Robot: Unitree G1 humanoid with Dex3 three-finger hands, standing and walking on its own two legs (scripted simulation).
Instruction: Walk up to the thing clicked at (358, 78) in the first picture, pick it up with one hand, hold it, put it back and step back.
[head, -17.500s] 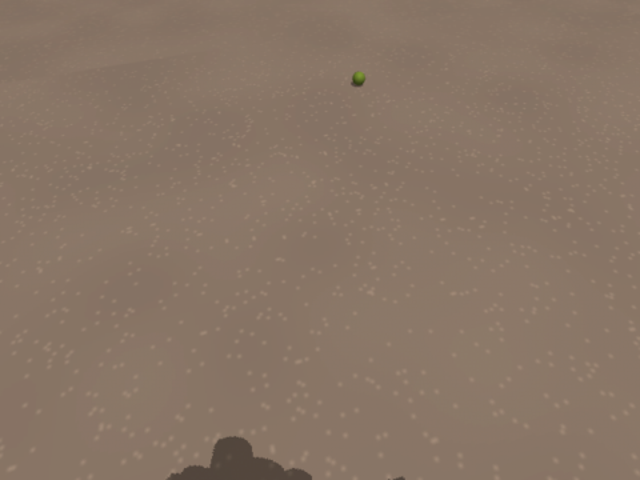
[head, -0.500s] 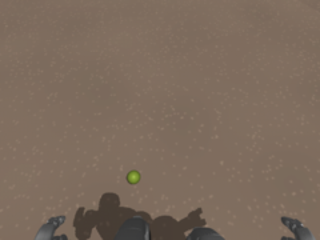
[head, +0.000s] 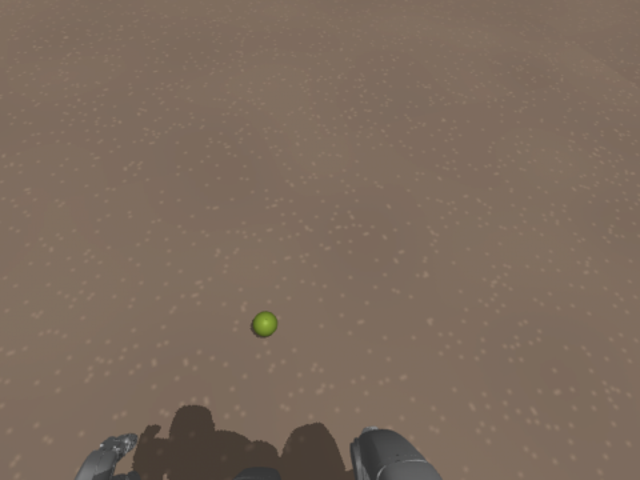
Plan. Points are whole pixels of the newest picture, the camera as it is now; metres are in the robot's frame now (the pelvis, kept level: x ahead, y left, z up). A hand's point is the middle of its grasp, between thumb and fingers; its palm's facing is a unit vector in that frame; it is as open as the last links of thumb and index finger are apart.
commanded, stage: walk up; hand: left
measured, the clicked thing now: (265, 323) +0.60 +0.17 -0.72
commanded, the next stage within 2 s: stand in 1.46 s
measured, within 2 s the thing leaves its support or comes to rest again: neither
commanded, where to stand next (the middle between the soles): +0.24 -0.03 m, yaw -5 degrees
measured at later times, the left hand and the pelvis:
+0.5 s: hand out of the picture -0.01 +0.25 -0.12, palm faces +0.01 -0.90 -0.43, open 7.4 cm; pelvis -0.04 -0.02 +0.01, yaw -1 degrees
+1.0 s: hand out of the picture +0.09 +0.25 -0.15, palm faces -0.04 -0.93 -0.38, open 7.4 cm; pelvis -0.01 -0.01 +0.00, yaw -2 degrees
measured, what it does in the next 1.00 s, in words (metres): steps on the spot: right foot, then left foot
